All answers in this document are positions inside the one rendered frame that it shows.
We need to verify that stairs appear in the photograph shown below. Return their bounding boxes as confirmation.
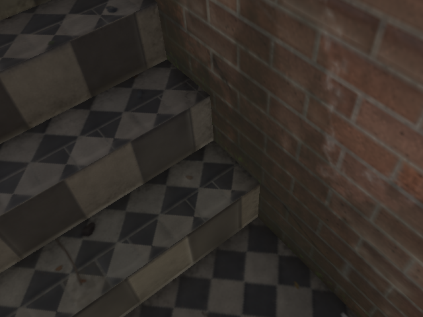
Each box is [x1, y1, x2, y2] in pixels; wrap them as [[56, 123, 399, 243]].
[[0, 0, 260, 317]]

